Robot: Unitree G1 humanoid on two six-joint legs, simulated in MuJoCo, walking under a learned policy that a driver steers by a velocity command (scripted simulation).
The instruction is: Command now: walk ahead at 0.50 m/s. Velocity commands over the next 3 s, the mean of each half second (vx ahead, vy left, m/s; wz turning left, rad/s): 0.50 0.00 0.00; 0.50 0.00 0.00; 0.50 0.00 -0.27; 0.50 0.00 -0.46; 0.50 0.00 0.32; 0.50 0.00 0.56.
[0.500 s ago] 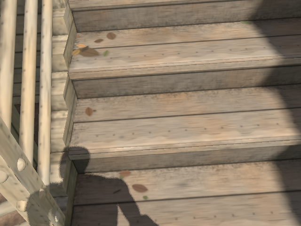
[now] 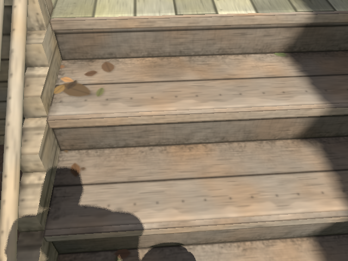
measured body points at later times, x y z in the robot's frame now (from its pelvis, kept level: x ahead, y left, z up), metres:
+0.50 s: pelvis +0.28 -0.07 +0.14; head +0.29 -0.07 +0.59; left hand +0.29 +0.18 -0.01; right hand +0.44 -0.29 +0.04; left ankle +0.27 +0.09 -0.32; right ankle +0.30 -0.13 -0.56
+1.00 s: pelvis +0.57 -0.04 +0.30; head +0.57 -0.04 +0.75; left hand +0.69 +0.18 +0.18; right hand +0.58 -0.29 +0.15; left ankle +0.59 +0.02 -0.40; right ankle +0.52 -0.17 -0.15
